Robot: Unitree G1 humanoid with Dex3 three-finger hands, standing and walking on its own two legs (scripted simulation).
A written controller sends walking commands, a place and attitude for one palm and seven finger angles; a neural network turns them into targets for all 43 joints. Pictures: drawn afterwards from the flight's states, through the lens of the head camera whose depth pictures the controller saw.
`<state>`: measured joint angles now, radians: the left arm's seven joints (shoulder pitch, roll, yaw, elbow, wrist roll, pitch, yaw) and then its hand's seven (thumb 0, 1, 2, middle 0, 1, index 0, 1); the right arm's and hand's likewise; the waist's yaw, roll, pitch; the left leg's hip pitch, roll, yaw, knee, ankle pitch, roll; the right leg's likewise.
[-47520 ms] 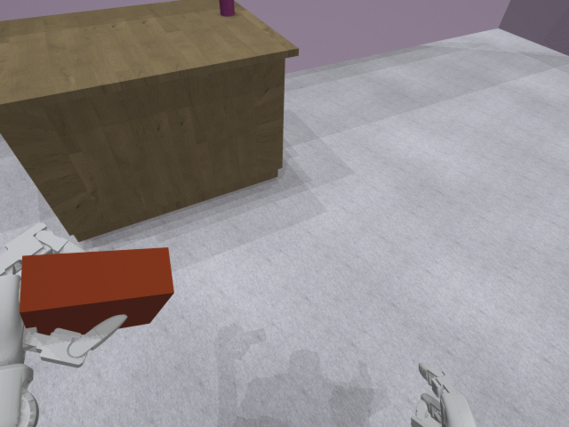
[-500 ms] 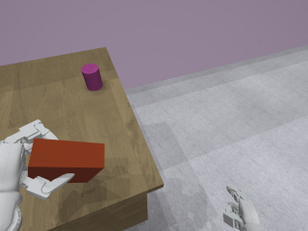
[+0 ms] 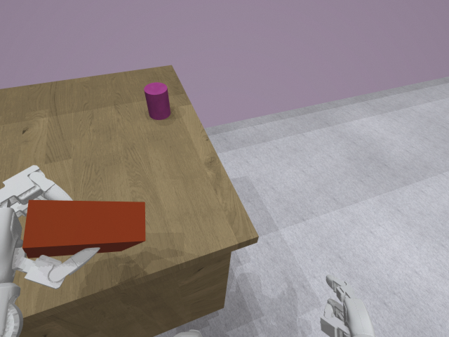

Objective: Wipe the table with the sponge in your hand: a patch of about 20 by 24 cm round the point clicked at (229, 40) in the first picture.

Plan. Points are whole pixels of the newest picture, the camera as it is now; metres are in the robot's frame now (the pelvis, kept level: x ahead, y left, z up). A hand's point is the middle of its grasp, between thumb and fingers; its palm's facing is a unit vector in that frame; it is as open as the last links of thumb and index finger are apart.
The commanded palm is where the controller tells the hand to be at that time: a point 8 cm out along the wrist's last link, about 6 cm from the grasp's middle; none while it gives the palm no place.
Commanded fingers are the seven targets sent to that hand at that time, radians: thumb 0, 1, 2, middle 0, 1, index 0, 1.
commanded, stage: step back with the hand held close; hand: left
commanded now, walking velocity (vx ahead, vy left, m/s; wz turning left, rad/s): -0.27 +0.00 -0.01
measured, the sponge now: (101, 230) +0.22 +0.20 +0.14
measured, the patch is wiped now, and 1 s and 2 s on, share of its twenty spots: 0.95 0.95 0.95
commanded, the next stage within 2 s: stop stepping back and stand still in 0.42 s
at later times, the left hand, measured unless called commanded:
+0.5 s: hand (8, 314) +0.11 +0.23 +0.18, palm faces +0.28 -0.89 -0.36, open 9.2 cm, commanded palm +0.06 +0.29 +0.19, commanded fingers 0.00 0.10 1.30 -1.20 -1.60 -1.20 -1.60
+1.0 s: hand out of the picture -0.02 +0.29 +0.17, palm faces +0.37 -0.86 -0.34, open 9.2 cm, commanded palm -0.07 +0.33 +0.19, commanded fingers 0.00 0.10 1.30 -1.20 -1.60 -1.20 -1.60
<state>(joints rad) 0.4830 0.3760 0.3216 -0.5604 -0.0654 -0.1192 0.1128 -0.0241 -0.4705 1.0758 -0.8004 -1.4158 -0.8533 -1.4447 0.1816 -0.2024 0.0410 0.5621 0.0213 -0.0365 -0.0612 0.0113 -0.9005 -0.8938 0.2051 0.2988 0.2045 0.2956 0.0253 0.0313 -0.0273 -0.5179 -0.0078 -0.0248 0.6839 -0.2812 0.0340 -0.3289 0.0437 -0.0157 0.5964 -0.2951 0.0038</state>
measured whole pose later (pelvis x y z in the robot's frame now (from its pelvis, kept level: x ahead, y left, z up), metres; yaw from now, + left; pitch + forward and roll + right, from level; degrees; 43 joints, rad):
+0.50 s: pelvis -0.11 +0.02 +0.01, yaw -3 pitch +2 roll -4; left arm 0.48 0.37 0.29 -0.57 -0.06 -0.16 0.11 -0.02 -0.47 1.08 -0.80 -1.42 -0.85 -1.45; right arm 0.18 -0.18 0.02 0.63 0.02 -0.07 -0.05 0.01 -0.90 -0.89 0.21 0.30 0.21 0.30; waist 0.03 0.05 0.00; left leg -0.57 0.03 -0.02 0.77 -0.30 -0.01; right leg -0.24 0.06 0.00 0.51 -0.30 0.00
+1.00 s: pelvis -0.23 +0.05 +0.00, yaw +0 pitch -2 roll -3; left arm 0.44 0.37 0.30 -0.44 -0.06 -0.10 0.10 -0.02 -0.47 1.08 -0.80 -1.42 -0.85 -1.45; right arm 0.25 -0.20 0.02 0.65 0.03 -0.03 -0.04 0.01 -0.90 -0.89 0.21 0.30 0.20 0.30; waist 0.00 0.04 -0.06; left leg -0.46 0.03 -0.02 0.99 -0.46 0.03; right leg -0.31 0.06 -0.12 0.57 -0.24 -0.06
